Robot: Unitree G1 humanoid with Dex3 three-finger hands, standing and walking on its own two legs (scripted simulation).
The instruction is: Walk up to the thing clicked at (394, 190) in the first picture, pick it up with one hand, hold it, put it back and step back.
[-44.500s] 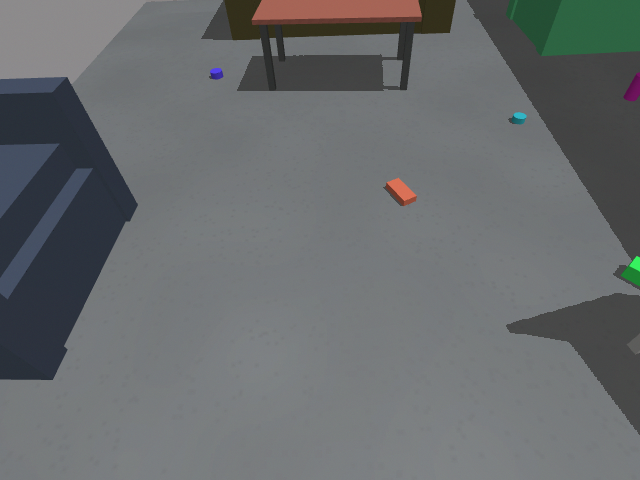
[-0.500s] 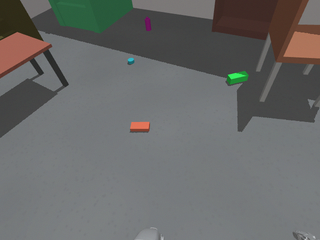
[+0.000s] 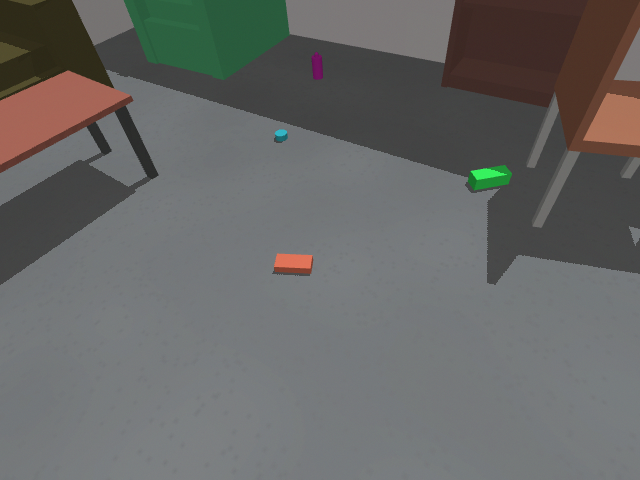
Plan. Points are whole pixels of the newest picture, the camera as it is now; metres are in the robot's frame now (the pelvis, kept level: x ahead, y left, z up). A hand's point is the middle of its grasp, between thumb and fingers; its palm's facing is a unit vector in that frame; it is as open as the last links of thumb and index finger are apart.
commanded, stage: step back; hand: left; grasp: from above
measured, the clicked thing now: (293, 263) +1.02 +0.22 -0.75
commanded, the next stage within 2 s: stand in 0.46 s
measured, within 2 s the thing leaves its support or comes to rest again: neither
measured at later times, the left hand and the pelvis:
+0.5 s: hand out of the picture +0.15 +0.28 -0.14, palm faces -0.03 -0.93 -0.36, open 7.4 cm; pelvis +0.05 +0.02 +0.01, yaw -2 degrees
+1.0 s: hand out of the picture +0.13 +0.26 -0.14, palm faces -0.07 -0.94 -0.33, open 7.4 cm; pelvis +0.03 +0.02 +0.02, yaw -2 degrees
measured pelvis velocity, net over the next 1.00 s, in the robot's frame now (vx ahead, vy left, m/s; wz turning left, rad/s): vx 0.03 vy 0.02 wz -0.03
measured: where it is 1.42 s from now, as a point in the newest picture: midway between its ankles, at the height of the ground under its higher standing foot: outside the picture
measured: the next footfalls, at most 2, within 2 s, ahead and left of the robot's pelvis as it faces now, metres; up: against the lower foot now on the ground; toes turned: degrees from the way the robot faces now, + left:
none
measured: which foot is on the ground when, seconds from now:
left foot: down 0.00-1.00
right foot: down 0.00-1.00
